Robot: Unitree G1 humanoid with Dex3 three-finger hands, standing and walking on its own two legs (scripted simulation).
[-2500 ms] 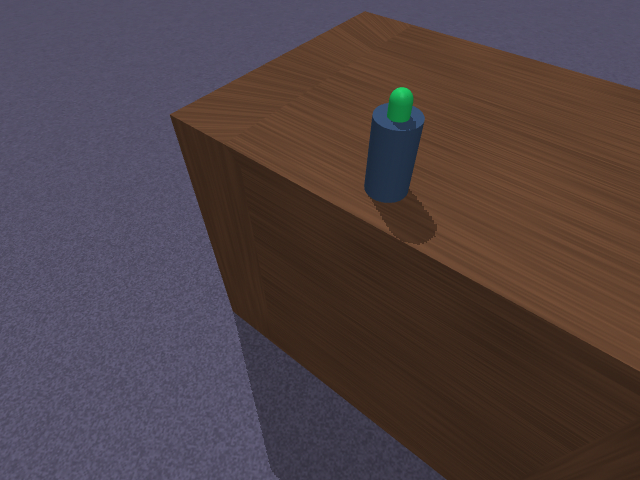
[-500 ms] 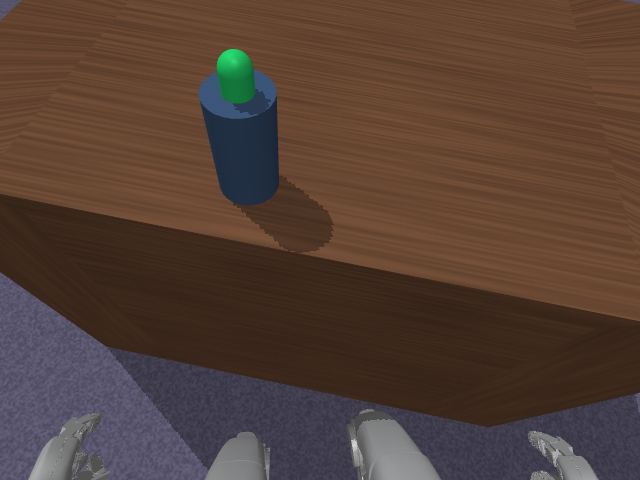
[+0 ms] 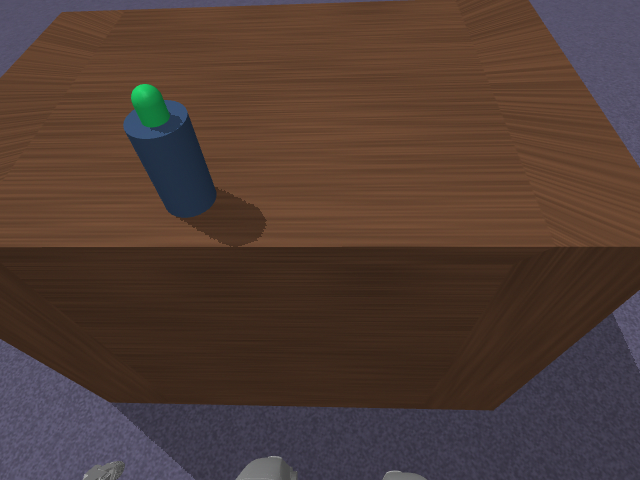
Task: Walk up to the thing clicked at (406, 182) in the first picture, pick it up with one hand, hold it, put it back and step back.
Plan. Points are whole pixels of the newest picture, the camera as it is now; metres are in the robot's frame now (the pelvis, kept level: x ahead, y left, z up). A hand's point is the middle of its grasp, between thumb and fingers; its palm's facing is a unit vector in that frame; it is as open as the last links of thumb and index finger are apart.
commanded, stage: walk up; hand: left
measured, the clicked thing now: (169, 150) +0.48 +0.22 +0.14
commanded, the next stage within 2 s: stand in 1.74 s
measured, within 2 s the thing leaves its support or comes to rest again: neither
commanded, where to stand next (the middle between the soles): +0.08 +0.01 m, yaw +1 degrees
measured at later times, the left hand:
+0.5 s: hand out of the picture +0.07 +0.24 -0.13, palm faces -0.04 -0.94 -0.35, open 7.4 cm
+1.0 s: hand (156, 473) +0.15 +0.24 -0.12, palm faces -0.06 -0.94 -0.33, open 7.4 cm
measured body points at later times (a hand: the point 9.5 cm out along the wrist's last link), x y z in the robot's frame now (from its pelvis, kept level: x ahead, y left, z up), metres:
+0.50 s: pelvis +0.00 -0.01 +0.02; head +0.01 -0.02 +0.47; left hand +0.08 +0.29 -0.10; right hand +0.08 -0.32 -0.11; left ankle +0.01 +0.13 -0.71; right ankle +0.03 -0.14 -0.71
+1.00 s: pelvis +0.02 +0.00 +0.03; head +0.03 +0.01 +0.48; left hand +0.15 +0.29 -0.10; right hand +0.09 -0.30 -0.10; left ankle +0.01 +0.13 -0.71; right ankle +0.03 -0.14 -0.71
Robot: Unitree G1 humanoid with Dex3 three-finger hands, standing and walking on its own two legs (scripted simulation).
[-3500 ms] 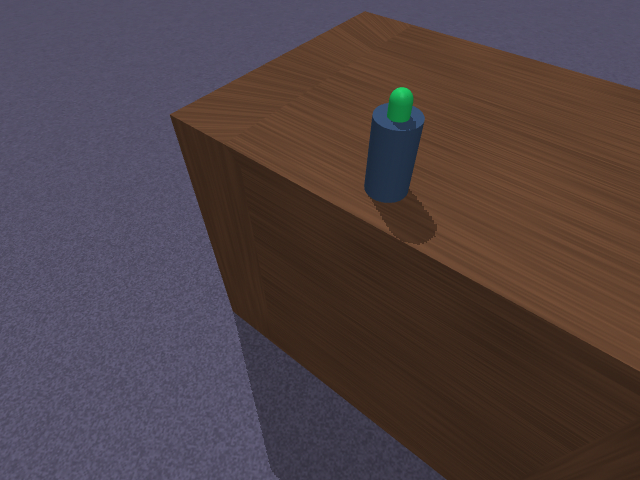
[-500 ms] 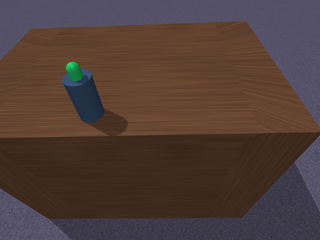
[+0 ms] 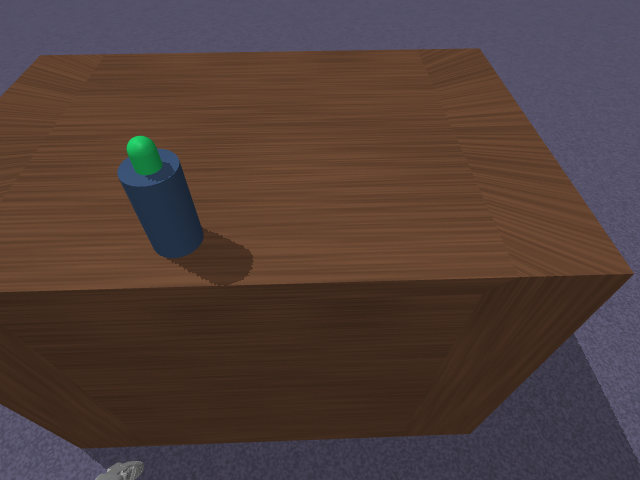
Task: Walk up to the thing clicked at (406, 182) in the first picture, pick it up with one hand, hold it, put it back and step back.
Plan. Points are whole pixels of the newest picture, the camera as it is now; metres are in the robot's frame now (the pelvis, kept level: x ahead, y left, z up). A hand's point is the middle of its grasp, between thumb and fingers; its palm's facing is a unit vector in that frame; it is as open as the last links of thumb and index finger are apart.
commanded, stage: walk up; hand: left
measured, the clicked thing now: (160, 195) +0.45 +0.24 +0.11
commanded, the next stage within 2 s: stand in 0.74 s
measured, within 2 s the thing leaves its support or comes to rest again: neither
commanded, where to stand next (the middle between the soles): +0.06 +0.01 m, yaw +3 degrees
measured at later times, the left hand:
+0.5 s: hand out of the picture +0.08 +0.25 -0.16, palm faces -0.01 -0.94 -0.34, open 7.4 cm
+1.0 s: hand out of the picture +0.08 +0.25 -0.15, palm faces -0.02 -0.94 -0.34, open 7.4 cm
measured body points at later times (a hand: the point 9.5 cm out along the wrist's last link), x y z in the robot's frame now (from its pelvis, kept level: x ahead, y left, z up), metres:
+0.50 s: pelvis +0.00 +0.00 +0.00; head +0.01 +0.00 +0.45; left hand +0.08 +0.30 -0.13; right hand +0.08 -0.30 -0.13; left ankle -0.01 +0.13 -0.75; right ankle +0.01 -0.14 -0.75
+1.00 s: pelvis +0.00 +0.00 +0.00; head +0.02 +0.00 +0.45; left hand +0.09 +0.30 -0.13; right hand +0.08 -0.30 -0.13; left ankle -0.01 +0.13 -0.75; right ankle +0.01 -0.14 -0.75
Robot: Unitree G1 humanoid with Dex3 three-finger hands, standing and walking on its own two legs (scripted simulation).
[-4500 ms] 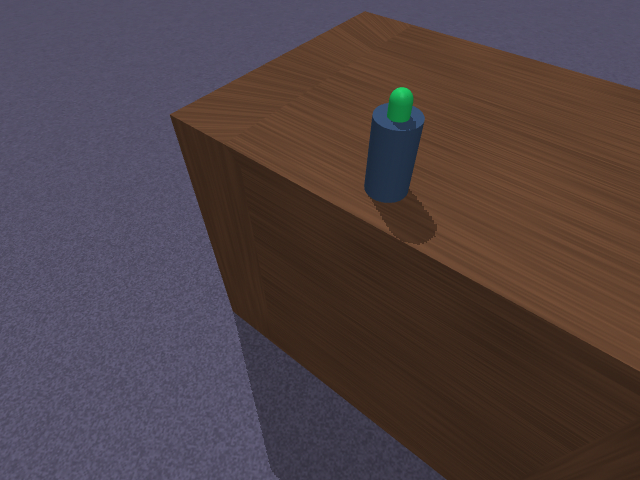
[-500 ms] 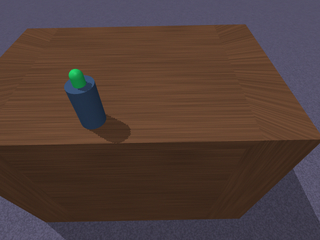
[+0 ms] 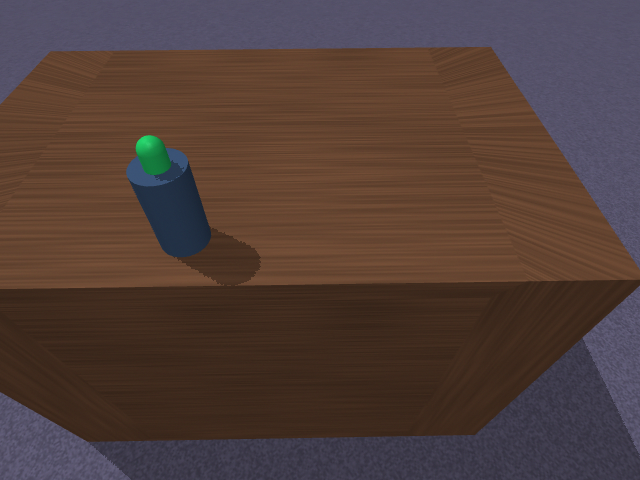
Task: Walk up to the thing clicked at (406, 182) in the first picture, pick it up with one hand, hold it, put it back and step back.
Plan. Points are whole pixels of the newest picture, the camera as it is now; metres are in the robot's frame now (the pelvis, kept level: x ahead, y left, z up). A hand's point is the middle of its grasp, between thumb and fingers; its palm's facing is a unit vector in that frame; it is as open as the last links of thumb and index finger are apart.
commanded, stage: stand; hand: left
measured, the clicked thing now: (168, 194) +0.45 +0.23 +0.11
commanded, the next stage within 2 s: rise first in 1.94 s
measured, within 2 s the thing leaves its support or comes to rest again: neither
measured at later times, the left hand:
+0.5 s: hand out of the picture +0.06 +0.25 -0.16, palm faces -0.03 -0.94 -0.35, open 7.4 cm
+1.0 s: hand out of the picture +0.06 +0.25 -0.16, palm faces -0.03 -0.94 -0.34, open 7.4 cm
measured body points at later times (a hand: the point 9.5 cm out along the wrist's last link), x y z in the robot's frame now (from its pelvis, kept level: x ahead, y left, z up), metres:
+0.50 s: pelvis -0.01 +0.00 +0.00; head +0.00 +0.00 +0.45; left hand +0.06 +0.30 -0.13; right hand +0.07 -0.30 -0.13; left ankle -0.01 +0.13 -0.75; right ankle +0.01 -0.14 -0.75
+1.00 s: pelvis +0.00 +0.00 +0.00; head +0.01 +0.00 +0.45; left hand +0.06 +0.30 -0.13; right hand +0.06 -0.31 -0.13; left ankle -0.01 +0.13 -0.75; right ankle +0.01 -0.14 -0.75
